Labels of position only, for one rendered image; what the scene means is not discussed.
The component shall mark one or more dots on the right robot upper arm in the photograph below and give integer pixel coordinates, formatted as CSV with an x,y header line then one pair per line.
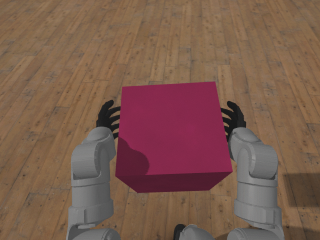
x,y
251,234

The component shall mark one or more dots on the robot right foot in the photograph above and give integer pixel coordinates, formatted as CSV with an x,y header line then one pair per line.
x,y
178,229

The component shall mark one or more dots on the robot left hand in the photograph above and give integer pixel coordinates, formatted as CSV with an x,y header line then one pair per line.
x,y
104,119

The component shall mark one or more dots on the right robot thigh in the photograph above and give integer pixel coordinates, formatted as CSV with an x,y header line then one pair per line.
x,y
195,233

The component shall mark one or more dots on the robot right forearm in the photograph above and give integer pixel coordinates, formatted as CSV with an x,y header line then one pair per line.
x,y
257,176

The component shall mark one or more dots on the robot left forearm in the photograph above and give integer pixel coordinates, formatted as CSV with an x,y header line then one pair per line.
x,y
90,177

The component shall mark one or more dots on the robot right hand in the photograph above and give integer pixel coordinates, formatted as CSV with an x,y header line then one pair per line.
x,y
237,118

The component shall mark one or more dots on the carton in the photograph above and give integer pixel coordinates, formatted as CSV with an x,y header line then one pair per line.
x,y
171,138

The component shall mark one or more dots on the left robot upper arm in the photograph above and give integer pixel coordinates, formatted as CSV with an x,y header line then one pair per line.
x,y
96,234

